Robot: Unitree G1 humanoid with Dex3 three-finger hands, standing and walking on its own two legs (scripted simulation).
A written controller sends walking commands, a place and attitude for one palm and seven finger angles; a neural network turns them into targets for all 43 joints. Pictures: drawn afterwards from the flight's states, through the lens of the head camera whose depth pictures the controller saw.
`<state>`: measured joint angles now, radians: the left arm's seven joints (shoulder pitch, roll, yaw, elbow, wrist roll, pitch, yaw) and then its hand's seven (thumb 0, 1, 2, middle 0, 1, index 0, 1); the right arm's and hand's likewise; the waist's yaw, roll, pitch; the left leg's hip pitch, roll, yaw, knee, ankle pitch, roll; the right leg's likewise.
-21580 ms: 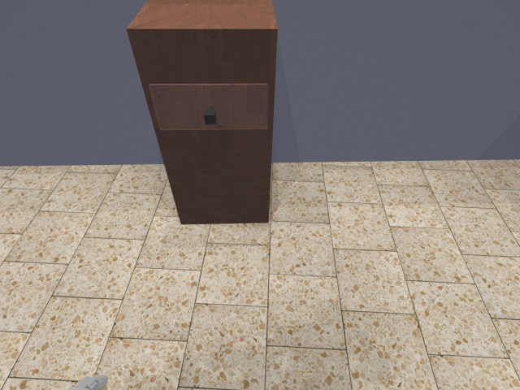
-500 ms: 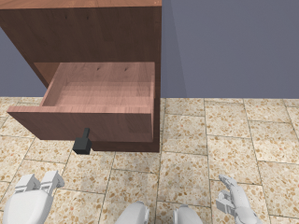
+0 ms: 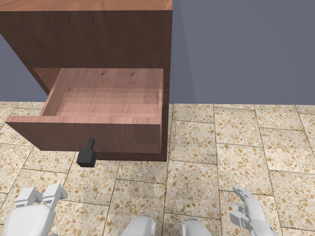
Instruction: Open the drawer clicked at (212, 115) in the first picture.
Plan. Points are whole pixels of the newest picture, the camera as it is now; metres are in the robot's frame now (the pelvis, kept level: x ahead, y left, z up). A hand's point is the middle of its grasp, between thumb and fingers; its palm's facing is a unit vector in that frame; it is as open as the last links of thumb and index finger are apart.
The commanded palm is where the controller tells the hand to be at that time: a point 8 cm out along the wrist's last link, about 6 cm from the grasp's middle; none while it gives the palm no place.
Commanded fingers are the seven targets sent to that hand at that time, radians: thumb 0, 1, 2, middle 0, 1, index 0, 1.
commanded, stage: open the thumb to release the handle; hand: left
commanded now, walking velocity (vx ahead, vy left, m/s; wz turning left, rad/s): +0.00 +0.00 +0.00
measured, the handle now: (88, 151) +0.31 +0.23 -0.01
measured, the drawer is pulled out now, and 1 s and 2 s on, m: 0.19 0.19 0.19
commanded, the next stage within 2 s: lift the hand off the handle in 0.08 s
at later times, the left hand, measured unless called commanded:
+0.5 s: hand (49, 218) +0.15 +0.28 -0.02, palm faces -0.01 -0.03 -1.00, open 13.8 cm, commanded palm +0.13 +0.27 +0.03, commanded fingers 0.00 -0.50 0.30 -0.30 -1.20 -0.30 -1.20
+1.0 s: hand (40, 215) +0.15 +0.28 +0.02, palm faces -0.03 -0.05 -1.00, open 13.8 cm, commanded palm +0.13 +0.26 +0.07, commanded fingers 0.00 -0.50 0.30 -0.30 -1.20 -0.30 -1.20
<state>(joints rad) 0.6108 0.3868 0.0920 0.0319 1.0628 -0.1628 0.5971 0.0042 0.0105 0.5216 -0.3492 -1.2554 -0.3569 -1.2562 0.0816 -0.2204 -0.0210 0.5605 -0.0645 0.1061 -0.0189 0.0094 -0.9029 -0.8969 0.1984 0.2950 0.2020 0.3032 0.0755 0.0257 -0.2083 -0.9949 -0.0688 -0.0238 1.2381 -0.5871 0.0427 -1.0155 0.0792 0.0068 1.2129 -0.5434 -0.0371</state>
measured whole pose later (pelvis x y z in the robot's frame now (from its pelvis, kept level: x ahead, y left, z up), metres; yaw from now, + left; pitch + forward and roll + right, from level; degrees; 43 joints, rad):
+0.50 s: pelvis -0.01 +0.00 -0.01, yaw +0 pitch +20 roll -1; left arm 0.55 0.39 0.08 0.02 1.08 -0.14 0.62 0.00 -0.49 0.30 -0.32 -1.20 -0.32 -1.20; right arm 0.07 -0.21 -0.01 0.56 -0.07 0.11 -0.01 0.01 -0.90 -0.90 0.20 0.30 0.20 0.30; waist 0.08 0.03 -0.21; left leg -1.04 -0.07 -0.03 1.29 -0.60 0.04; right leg -1.05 0.08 -0.01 1.25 -0.56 -0.04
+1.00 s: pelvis +0.01 +0.00 +0.02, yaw +0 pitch +16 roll -1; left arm 0.61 0.39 0.06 -0.02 1.03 -0.08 0.57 0.00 -0.49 0.30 -0.31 -1.20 -0.32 -1.20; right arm 0.11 -0.24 -0.02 0.54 -0.05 0.11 -0.01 0.01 -0.90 -0.90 0.20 0.29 0.20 0.30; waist 0.07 0.04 -0.19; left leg -0.85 -0.07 -0.03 1.13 -0.55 0.04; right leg -0.87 0.08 0.01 1.10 -0.51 -0.04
